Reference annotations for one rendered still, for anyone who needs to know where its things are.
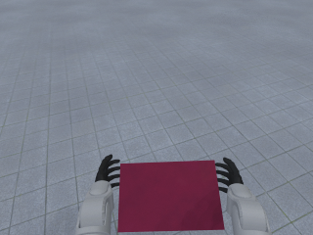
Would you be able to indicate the carton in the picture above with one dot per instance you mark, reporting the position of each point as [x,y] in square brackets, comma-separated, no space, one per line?
[169,196]

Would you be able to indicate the robot right forearm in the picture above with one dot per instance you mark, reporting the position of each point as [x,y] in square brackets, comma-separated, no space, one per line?
[247,214]

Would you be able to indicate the left robot hand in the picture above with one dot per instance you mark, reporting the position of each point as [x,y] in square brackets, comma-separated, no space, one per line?
[104,170]

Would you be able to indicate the right robot hand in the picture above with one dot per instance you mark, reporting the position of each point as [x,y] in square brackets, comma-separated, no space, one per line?
[233,174]

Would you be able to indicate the robot left forearm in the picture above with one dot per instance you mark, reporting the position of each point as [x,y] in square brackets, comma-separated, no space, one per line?
[95,214]

